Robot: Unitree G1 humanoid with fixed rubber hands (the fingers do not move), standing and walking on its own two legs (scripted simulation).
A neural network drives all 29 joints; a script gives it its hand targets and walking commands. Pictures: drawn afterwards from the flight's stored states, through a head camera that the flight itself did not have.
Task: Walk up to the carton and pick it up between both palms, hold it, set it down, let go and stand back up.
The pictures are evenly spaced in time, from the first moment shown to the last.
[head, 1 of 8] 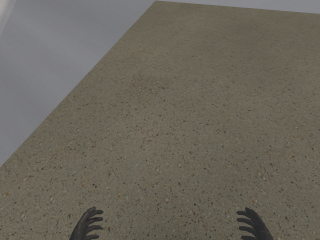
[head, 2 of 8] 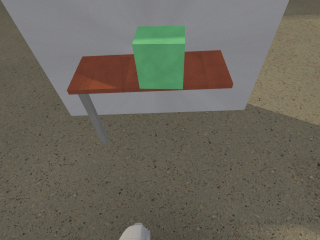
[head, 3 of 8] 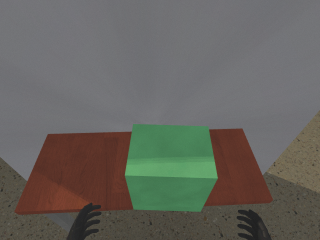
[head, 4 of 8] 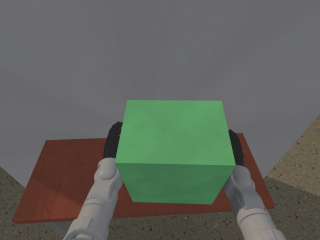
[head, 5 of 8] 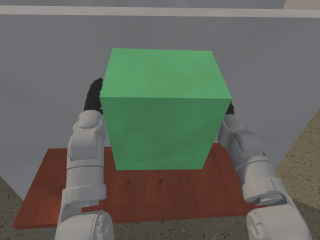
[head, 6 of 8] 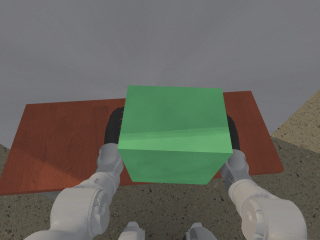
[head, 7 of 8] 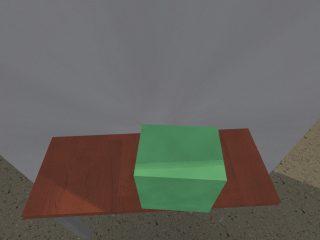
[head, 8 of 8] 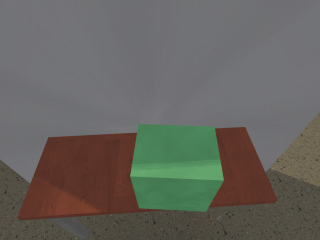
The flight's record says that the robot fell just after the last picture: no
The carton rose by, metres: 0.27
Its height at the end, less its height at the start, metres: +0.00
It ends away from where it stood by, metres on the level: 0.01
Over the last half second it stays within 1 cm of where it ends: yes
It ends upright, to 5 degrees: yes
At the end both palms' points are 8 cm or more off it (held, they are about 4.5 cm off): yes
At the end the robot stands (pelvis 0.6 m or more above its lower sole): yes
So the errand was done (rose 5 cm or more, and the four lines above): yes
